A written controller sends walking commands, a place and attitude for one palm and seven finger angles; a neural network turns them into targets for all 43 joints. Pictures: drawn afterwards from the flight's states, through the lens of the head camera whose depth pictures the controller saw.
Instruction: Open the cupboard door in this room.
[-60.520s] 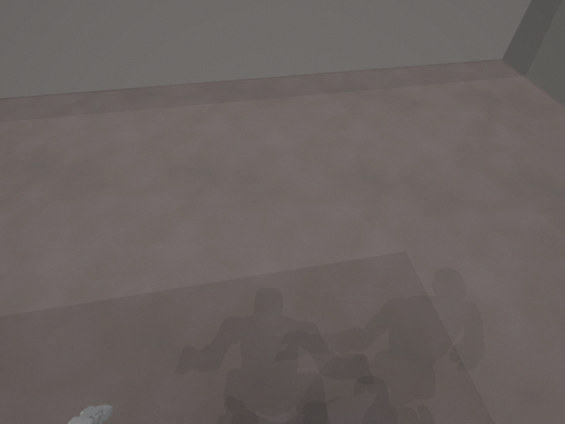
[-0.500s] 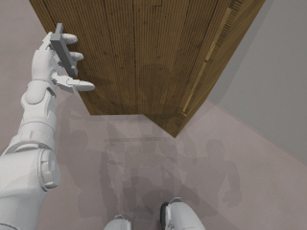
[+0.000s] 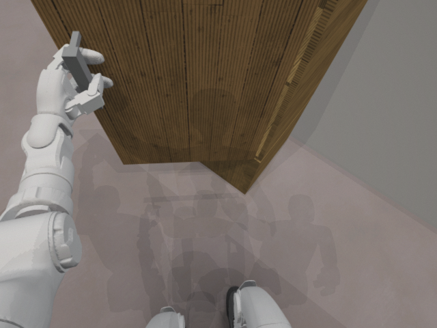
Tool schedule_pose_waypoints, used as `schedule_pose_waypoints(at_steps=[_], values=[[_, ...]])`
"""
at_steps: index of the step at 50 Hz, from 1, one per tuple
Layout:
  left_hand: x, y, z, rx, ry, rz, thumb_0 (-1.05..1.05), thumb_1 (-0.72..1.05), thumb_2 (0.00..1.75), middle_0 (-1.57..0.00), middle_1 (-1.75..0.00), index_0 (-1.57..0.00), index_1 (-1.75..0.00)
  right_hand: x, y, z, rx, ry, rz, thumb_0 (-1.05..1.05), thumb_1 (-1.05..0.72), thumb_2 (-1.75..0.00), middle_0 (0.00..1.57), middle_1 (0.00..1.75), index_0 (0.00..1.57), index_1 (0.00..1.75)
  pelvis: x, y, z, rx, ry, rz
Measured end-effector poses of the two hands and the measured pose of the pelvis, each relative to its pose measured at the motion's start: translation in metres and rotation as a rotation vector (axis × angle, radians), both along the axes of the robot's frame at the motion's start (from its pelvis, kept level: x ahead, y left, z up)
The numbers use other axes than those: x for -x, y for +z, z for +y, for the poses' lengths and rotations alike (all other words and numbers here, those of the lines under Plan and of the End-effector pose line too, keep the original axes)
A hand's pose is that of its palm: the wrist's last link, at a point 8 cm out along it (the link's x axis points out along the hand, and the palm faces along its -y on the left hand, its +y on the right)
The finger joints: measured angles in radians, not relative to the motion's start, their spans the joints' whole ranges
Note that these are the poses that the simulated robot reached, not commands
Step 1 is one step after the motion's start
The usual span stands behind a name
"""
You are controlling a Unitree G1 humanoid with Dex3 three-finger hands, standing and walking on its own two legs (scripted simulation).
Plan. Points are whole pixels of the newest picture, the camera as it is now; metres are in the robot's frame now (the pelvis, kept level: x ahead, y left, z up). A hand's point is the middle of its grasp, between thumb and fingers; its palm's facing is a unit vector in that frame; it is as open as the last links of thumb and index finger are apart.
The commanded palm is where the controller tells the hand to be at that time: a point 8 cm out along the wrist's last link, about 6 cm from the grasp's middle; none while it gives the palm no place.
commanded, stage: close the thumb around the handle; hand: left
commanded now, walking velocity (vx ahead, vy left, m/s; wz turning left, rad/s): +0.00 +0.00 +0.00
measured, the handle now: (87, 72) +0.56 +0.19 +0.08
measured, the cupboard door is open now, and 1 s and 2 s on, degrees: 42 71 80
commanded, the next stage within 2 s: pull the door open along its arc in 0.02 s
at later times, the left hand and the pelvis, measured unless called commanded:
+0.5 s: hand (98, 118) +0.46 +0.16 +0.08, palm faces -0.08 -1.00 +0.00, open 5.8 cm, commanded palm +0.40 +0.22 +0.08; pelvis +0.01 +0.00 +0.01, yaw -1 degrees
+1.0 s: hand (140, 190) +0.33 +0.09 +0.08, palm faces +0.33 -0.94 +0.02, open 5.9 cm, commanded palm +0.26 +0.14 +0.08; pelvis +0.02 -0.01 +0.02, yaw +2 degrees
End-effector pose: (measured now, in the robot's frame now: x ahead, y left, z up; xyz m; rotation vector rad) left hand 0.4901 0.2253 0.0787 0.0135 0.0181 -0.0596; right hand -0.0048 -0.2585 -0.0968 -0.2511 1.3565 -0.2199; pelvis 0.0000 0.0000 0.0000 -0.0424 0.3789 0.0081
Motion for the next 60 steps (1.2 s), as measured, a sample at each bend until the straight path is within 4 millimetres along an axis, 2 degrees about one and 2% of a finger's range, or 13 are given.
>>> schedule_pose_waypoints(at_steps=[13, 20, 24, 28, 32, 37, 43, 49, 60], values=[[0.002, 0.0, 0.0, 0.002, 0.0, -0.003, 0.01, 0.75, 0.82, -0.37, -1.35, -0.36, -1.35, -0.008, 0.0, 0.001, -0.004, -0.002, -0.022, 0.01, -0.9, -0.9, 0.2, 0.3, 0.2, 0.3, -0.002, 0.0, 0.001, -0.001, -0.007, -0.001], [0.019, -0.001, -0.002, 0.007, -0.008, -0.016, 0.01, 0.74, 0.79, -0.37, -1.35, -0.36, -1.35, -0.021, 0.004, 0.003, -0.025, -0.015, -0.062, 0.01, -0.9, -0.9, 0.2, 0.3, 0.2, 0.3, -0.008, 0.006, 0.002, -0.007, -0.023, -0.011], [0.041, -0.002, -0.005, 0.012, -0.019, -0.025, 0.01, 0.73, 0.77, -0.37, -1.35, -0.36, -1.35, -0.04, 0.007, 0.005, -0.045, -0.007, -0.115, 0.01, -0.9, -0.9, 0.2, 0.3, 0.2, 0.3, -0.013, 0.01, 0.002, -0.011, -0.028, -0.021], [0.07, -0.002, -0.01, 0.023, -0.023, -0.032, 0.01, 0.72, 0.74, -0.37, -1.35, -0.36, -1.35, -0.068, 0.01, 0.008, -0.065, 0.019, -0.194, 0.01, -0.9, -0.9, 0.2, 0.3, 0.2, 0.3, -0.017, 0.014, 0.003, -0.014, -0.03, -0.039], [0.103, -0.005, -0.023, 0.081, 0.12, -0.044, 0.01, 0.69, 0.72, -0.38, -1.35, -0.37, -1.34, -0.104, 0.014, 0.014, -0.088, 0.068, -0.288, 0.01, -0.9, -0.9, 0.2, 0.3, 0.2, 0.3, -0.018, 0.017, 0.004, -0.015, -0.028, -0.064], [0.138, -0.004, -0.044, 0.055, 0.259, -0.048, 0.0, 0.69, 0.73, -0.39, -1.35, -0.37, -1.32, -0.149, 0.018, 0.026, -0.117, 0.145, -0.387, 0.01, -0.9, -0.9, 0.2, 0.3, 0.2, 0.3, -0.018, 0.019, 0.002, -0.021, -0.015, -0.098], [0.167, -0.002, -0.064, 0.043, 0.362, -0.03, 0.0, 0.69, 0.75, -0.38, -1.34, -0.37, -1.33, -0.186, 0.024, 0.04, -0.141, 0.209, -0.464, 0.01, -0.9, -0.9, 0.2, 0.3, 0.2, 0.3, -0.018, 0.022, -0.005, -0.026, 0.004, -0.141], [0.196, 0.001, -0.085, 0.035, 0.395, -0.006, 0.01, 0.69, 0.76, -0.35, -1.33, -0.37, -1.33, -0.201, 0.03, 0.045, -0.158, 0.237, -0.504, 0.01, -0.9, -0.9, 0.2, 0.3, 0.2, 0.3, -0.022, 0.024, -0.013, -0.031, 0.016, -0.172], [0.241, 0.005, -0.123, -0.001, 0.393, 0.026, 0.02, 0.7, 0.76, -0.33, -1.33, -0.37, -1.34, -0.204, 0.029, 0.029, -0.152, 0.243, -0.526, 0.01, -0.9, -0.9, 0.2, 0.3, 0.2, 0.3, -0.026, 0.022, -0.027, -0.038, 0.028, -0.199]])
